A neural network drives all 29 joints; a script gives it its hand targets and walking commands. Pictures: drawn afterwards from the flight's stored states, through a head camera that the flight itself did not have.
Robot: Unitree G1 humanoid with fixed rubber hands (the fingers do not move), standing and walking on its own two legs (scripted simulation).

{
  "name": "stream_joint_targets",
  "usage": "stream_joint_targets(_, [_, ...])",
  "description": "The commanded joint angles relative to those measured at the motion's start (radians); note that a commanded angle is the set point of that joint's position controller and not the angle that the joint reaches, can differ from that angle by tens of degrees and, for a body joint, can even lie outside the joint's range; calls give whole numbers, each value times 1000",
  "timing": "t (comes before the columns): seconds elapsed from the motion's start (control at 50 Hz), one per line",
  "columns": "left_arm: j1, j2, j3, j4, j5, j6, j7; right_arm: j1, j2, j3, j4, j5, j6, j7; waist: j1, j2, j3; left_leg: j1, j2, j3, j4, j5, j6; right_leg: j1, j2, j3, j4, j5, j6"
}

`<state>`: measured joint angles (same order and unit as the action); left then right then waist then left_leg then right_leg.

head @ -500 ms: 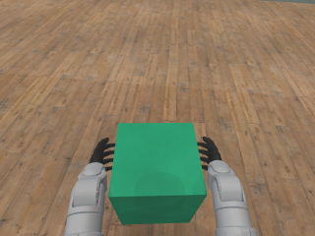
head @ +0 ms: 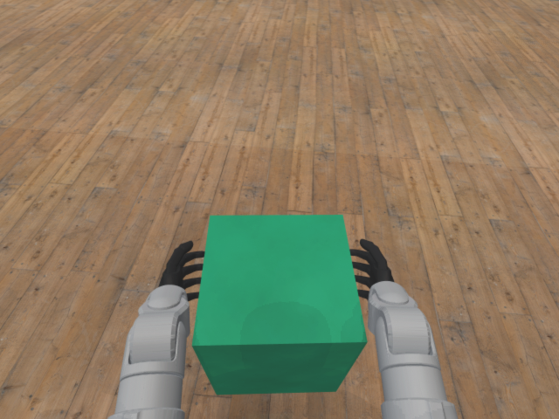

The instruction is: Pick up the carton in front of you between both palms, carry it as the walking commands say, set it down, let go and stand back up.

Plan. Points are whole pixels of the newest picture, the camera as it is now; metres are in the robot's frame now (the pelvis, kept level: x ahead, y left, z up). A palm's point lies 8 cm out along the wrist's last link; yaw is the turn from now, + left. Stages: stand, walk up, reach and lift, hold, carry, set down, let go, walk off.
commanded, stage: carry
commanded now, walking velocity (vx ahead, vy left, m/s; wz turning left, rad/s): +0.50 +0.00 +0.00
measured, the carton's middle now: (276, 308) +0.30 +0.00 -0.05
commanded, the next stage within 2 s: none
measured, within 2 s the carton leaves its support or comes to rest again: neither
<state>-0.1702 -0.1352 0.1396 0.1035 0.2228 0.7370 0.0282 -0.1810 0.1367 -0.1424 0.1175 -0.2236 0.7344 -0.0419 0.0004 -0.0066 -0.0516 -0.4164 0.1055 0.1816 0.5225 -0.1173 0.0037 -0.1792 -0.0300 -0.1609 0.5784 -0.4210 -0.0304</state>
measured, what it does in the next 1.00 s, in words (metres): walks ahead: right foot, then left foot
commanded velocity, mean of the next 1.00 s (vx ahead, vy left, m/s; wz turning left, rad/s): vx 0.29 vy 0.00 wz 0.00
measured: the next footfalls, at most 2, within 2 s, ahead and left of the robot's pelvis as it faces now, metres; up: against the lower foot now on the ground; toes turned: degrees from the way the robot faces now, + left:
right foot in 0.66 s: +0.35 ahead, -0.11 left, +0.00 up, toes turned -10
left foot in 0.96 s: +0.45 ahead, +0.10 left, +0.00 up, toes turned -4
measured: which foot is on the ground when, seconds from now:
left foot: down 0.00-0.68, up 0.70-0.94, down 0.96-1.00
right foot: down 0.00-0.32, up 0.34-0.64, down 0.66-1.00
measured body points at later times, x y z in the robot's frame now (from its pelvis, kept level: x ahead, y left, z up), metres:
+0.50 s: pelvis +0.13 +0.03 +0.02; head +0.15 +0.03 +0.47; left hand +0.43 +0.17 +0.04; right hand +0.41 -0.13 +0.04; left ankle +0.09 +0.13 -0.73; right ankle +0.11 -0.09 -0.68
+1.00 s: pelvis +0.36 +0.00 +0.01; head +0.38 +0.00 +0.46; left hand +0.65 +0.16 +0.03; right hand +0.66 -0.14 +0.03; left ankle +0.41 +0.10 -0.73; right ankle +0.31 -0.11 -0.73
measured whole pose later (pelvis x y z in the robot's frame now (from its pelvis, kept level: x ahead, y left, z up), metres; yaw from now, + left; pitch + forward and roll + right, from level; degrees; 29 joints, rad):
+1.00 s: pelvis +0.36 +0.00 +0.01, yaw +2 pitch +2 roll +0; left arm -0.14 -0.13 0.12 0.05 0.18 0.68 0.04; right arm -0.13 0.13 -0.12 0.05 -0.19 0.67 -0.06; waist 0.01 -0.01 0.00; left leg -0.34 0.04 0.16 0.45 -0.13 0.04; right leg -0.18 -0.06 -0.21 0.47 -0.32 0.00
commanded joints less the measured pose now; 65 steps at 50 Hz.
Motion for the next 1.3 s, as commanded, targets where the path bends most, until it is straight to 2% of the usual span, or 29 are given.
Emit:
stream_joint_targets(0.0, [-420, -867, -566, -69, -252, -40, -228, -409, 894, 569, -69, 251, -37, 235, 7, -12, -254, 236, 69, -57, -40, 105, 8, -42, -137, 90, -168, 243, 0])
stream_joint_targets(0.04, [-434, -871, -570, -76, -252, -42, -228, -415, 898, 577, -66, 251, -39, 235, 14, -79, -214, 182, 17, 3, -10, -156, -8, -25, -171, 166, -305, -64, -44])
stream_joint_targets(0.1, [-487, -874, -570, -95, -257, -49, -230, -494, 893, 585, -99, 254, -49, 236, 23, -168, -55, -30, -11, 4, 131, -227, -32, -12, -302, 356, -505, -305, -129])
stream_joint_targets(0.18, [-482, -856, -569, -62, -246, -56, -218, -466, 861, 548, -49, 243, -60, 234, 26, -92, -71, -141, -28, 8, 65, -237, -1, 221, -266, 232, -352, 261, -124])
stream_joint_targets(0.22, [-445, -849, -565, -48, -239, -60, -212, -401, 861, 538, -23, 237, -63, 233, 4, -82, -169, 82, -76, 63, -117, -160, 13, 213, -207, 105, -186, 461, -70])
stream_joint_targets(0.24, [-407, -851, -557, -33, -233, -59, -210, -374, 866, 537, -12, 238, -62, 234, -9, -26, -255, 352, -42, 17, -166, -104, 33, 82, -164, 21, -32, 549, -19])
stream_joint_targets(0.26, [-406, -853, -554, -38, -229, -53, -211, -335, 857, 527, 9, 231, -58, 233, -35, 157, -317, 609, 128, -241, -192, -16, 109, -177, -91, -36, 211, 390, 36])
stream_joint_targets(0.28, [-420, -873, -574, -58, -230, -48, -215, -324, 867, 524, 7, 230, -59, 232, -32, 366, -307, 756, 286, -552, -272, 163, 206, -452, 28, -25, 361, -53, 61])
stream_joint_targets(0.3, [-436, -901, -614, -73, -244, -50, -219, -321, 903, 547, -30, 233, -64, 233, -40, 265, -300, 764, 315, -566, -253, 308, 247, -502, -11, 82, 450, -140, 41])
stream_joint_targets(0.34, [-418, -918, -601, -77, -264, -68, -226, -390, 925, 583, -103, 269, -68, 238, -29, 62, -299, 678, 299, -458, -247, 224, 208, -525, -61, 128, 445, -146, 26])
stream_joint_targets(0.36, [-405, -927, -604, -96, -271, -73, -223, -419, 930, 615, -132, 292, -71, 237, -28, 46, -295, 612, 276, -391, -285, 120, 174, -475, -82, 131, 358, -100, 24])
stream_joint_targets(0.44, [-415, -897, -639, -181, -284, -68, -200, -483, 895, 685, -220, 338, -71, 232, -26, 132, -232, 502, 212, -257, -377, -77, 139, -387, -52, 52, 115, 116, 40])
stream_joint_targets(0.52, [-355, -809, -625, -194, -267, -35, -189, -365, 821, 656, -183, 304, -38, 216, -27, 171, -203, 438, 171, -122, -361, -16, 110, -245, -21, -27, -79, 274, 43])
stream_joint_targets(0.58, [-311, -764, -582, -146, -248, -26, -194, -306, 776, 593, -144, 247, -21, 202, -5, 115, -221, 347, 116, -25, -203, -13, 60, -17, 7, -94, -194, 311, 37])
stream_joint_targets(0.6, [-319, -759, -559, -125, -236, -26, -197, -295, 772, 572, -121, 228, -18, 200, 4, 66, -244, 268, 83, 25, -58, 74, 25, 122, -14, -66, -197, 284, 16])
stream_joint_targets(0.62, [-310, -749, -532, -93, -220, -27, -198, -307, 766, 552, -103, 212, -15, 199, 26, -54, -280, 99, 24, 57, 172, 31, -19, 286, -138, 118, -213, 289, -34])
stream_joint_targets(0.64, [-309, -734, -513, -60, -210, -31, -199, -301, 768, 534, -86, 201, -15, 198, 27, -287, -300, -115, -86, 35, 412, -267, -53, 395, -338, 460, -292, 434, -135])
stream_joint_targets(0.66, [-320, -760, -509, -48, -212, -39, -199, -310, 783, 542, -78, 208, -22, 201, 26, -272, -274, -231, -79, -61, 523, -458, -32, 426, -408, 515, -297, 697, -202])
stream_joint_targets(0.68, [-335, -801, -513, -63, -231, -54, -204, -341, 823, 574, -118, 242, -42, 203, 22, -165, -287, -237, -54, -101, 566, -481, -23, 390, -414, 461, -275, 907, -215])
stream_joint_targets(0.7, [-367, -835, -537, -67, -247, -69, -210, -335, 846, 578, -102, 242, -54, 204, 22, -98, -300, -204, -15, -129, 523, -448, -11, 351, -383, 358, -255, 909, -182])
stream_joint_targets(0.74, [-379, -876, -573, -77, -265, -97, -221, -335, 892, 607, -98, 249, -83, 214, 23, -98, -308, -113, -14, -127, 307, -366, -15, 286, -307, 218, -285, 818, -110])
stream_joint_targets(0.86, [-393, -890, -635, -130, -290, -138, -229, -372, 909, 639, -146, 262, -135, 211, 3, -125, -333, 190, -65, -17, -138, 48, -16, 183, -210, 15, -186, 680, -49])
stream_joint_targets(0.9, [-395, -871, -649, -167, -290, -116, -219, -377, 897, 661, -172, 284, -111, 213, -1, -63, -334, 339, 18, -72, -176, 222, 1, 81, -177, -11, -123, 498, 5])
stream_joint_targets(0.94, [-381, -845, -647, -172, -278, -77, -208, -361, 858, 653, -172, 290, -75, 215, 7, 79, -361, 426, 151, -184, -117, 575, 37, 0, -116, 8, -104, 260, 58])
stream_joint_targets(0.98, [-366, -823, -634, -158, -264, -49, -202, -335, 831, 616, -148, 270, -53, 217, 1, 102, -355, 425, 152, -189, -90, 541, 69, 14, -102, 48, -131, 290, 58])
stream_joint_targets(1.08, [-338, -791, -560, -59, -226, -40, -200, -292, 810, 517, -44, 217, -44, 215, 3, 66, -346, 411, 95, -127, -3, 781, 55, 56, -117, 37, -86, 572, 74])
stream_joint_targets(1.16, [-375, -851, -577, -89, -251, -47, -206, -380, 870, 585, -105, 268, -52, 223, 0, 66, -350, 439, 80, -110, 33, 906, 56, 32, -87, 13, -100, 578, 79])
stream_joint_targets(1.22, [-375, -858, -586, -96, -262, -48, -207, -397, 873, 613, -128, 280, -51, 220, 0, 44, -335, 420, 48, -89, 57, 849, 50, 61, -70, 1, -165, 654, 83])
stream_joint_targets(1.28, [-375, -844, -591, -106, -267, -49, -207, -379, 865, 630, -139, 278, -47, 214, 0, -50, -313, 256, -24, -24, 48, 565, 23, 231, -87, -12, -129, 990, 72])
